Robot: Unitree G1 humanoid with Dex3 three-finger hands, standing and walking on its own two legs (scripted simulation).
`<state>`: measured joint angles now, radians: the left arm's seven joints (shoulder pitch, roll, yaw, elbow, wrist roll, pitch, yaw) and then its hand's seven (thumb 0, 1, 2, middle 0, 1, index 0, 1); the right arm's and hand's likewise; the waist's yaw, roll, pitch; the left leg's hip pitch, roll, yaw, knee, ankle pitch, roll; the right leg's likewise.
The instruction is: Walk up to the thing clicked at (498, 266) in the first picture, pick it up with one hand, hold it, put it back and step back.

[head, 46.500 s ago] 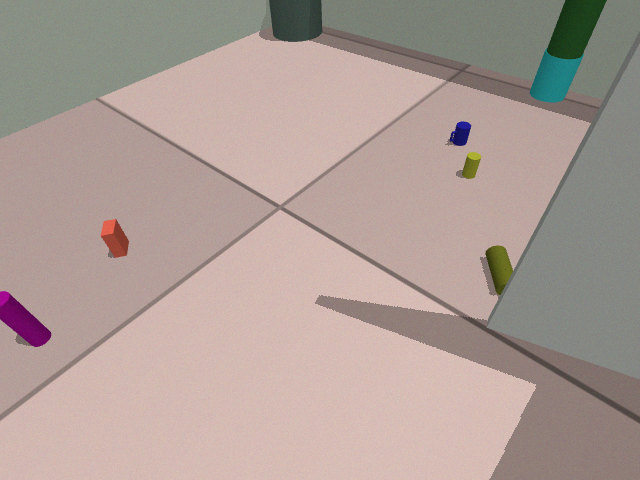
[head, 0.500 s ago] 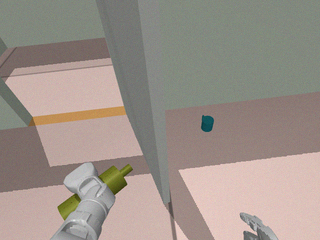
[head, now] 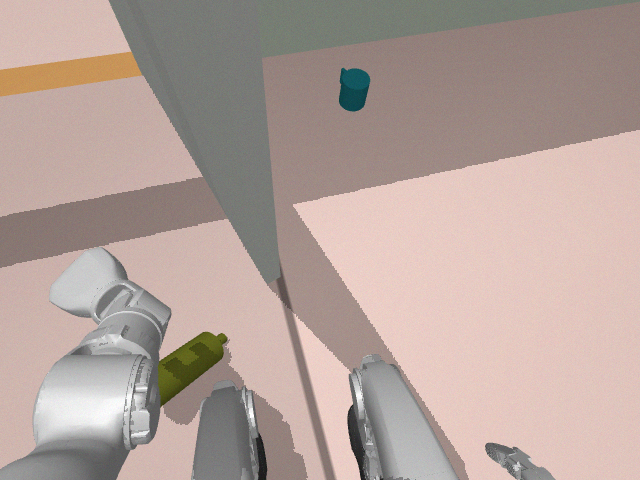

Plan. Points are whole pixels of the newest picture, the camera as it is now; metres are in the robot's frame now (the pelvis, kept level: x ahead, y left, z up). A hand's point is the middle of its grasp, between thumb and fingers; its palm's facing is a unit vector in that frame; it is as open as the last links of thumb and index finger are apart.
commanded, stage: crouch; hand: left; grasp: from above
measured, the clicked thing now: (187, 363) +0.35 +0.24 -0.50
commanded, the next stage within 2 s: go down in 0.86 s
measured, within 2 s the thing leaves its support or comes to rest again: rests again in 0.32 s
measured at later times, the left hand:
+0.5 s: hand (150, 312) +0.42 +0.26 -0.29, palm faces -0.27 -0.30 -0.92, open 5.9 cm
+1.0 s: hand (159, 316) +0.43 +0.26 -0.35, palm faces -0.26 -0.30 -0.92, open 5.7 cm
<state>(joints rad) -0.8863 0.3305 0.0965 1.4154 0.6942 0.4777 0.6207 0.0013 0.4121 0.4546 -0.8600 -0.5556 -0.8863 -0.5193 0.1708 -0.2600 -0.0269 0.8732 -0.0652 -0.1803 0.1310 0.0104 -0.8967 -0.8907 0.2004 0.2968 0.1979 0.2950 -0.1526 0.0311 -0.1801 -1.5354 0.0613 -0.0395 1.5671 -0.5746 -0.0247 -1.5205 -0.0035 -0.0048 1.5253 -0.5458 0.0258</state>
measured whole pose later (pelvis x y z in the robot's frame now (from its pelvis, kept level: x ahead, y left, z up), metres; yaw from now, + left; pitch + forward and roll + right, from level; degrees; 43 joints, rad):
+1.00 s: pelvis -0.03 +0.00 -0.22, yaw -2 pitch +34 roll -4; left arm -1.08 0.56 0.26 1.61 0.84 0.28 0.55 0.00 0.52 0.35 -0.94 -0.54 -0.98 -0.49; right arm 0.16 -0.30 0.01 0.90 -0.16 -0.28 0.23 0.01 -0.92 -0.90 0.20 0.30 0.20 0.30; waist -0.22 0.06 -0.08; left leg -2.23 0.03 -0.11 2.28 -0.66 -0.03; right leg -2.20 0.01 -0.01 2.23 -0.63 0.04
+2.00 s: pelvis -0.02 +0.00 -0.12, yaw -1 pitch +34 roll -4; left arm -0.90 0.55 0.09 1.33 0.83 0.34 0.33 0.00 -0.22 0.76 -0.50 -0.72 -0.46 -0.75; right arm 0.20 -0.28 0.00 0.82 -0.05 -0.18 0.13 0.01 -0.93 -0.91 0.20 0.30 0.20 0.30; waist -0.15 0.06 -0.22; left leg -1.93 0.04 -0.09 1.98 -0.65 -0.03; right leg -1.89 -0.01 -0.02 1.93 -0.63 0.03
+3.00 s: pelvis +0.01 +0.00 -0.02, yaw -1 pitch +33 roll -4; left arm -0.82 0.50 0.13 1.26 0.77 0.42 0.41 0.00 -0.23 0.99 -0.46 -0.92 -0.42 -0.94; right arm 0.20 -0.26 0.00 0.82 -0.05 -0.18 0.06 0.01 -0.94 -0.91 0.20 0.30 0.20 0.30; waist -0.14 0.05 -0.20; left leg -1.61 0.06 -0.08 1.64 -0.62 -0.03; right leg -1.57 0.00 -0.04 1.58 -0.59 0.02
